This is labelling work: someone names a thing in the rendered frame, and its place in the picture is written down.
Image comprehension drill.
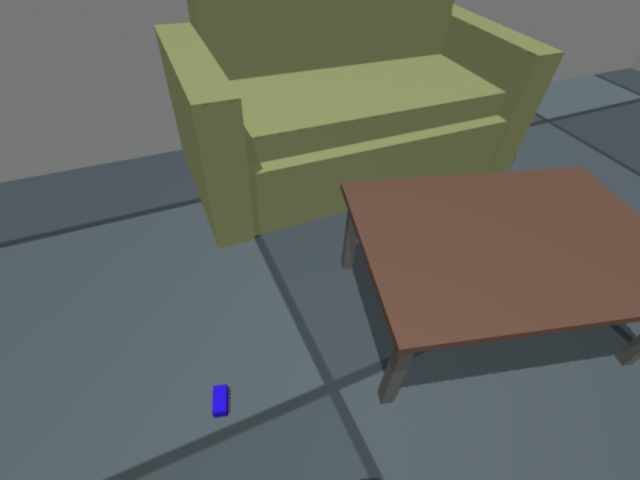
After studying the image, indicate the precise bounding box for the sofa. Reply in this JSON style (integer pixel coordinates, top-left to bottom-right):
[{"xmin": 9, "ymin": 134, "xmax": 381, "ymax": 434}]
[{"xmin": 154, "ymin": 0, "xmax": 565, "ymax": 249}]

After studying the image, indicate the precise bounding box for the small box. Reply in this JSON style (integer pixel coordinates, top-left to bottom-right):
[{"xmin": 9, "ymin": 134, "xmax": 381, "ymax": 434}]
[{"xmin": 212, "ymin": 384, "xmax": 228, "ymax": 418}]

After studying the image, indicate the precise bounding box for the coffee table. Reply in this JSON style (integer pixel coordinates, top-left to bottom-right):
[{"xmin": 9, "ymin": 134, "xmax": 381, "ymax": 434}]
[{"xmin": 340, "ymin": 167, "xmax": 640, "ymax": 404}]

